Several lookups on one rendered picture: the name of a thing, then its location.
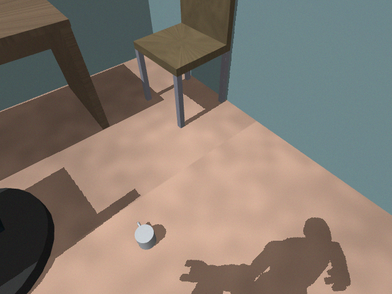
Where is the mug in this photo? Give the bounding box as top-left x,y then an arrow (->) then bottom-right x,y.
135,222 -> 156,250

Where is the chair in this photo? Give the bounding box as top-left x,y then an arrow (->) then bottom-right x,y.
133,0 -> 235,128

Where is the desk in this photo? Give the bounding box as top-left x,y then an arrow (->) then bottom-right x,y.
0,0 -> 110,129

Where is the office chair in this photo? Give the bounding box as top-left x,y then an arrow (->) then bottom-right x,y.
0,188 -> 55,294

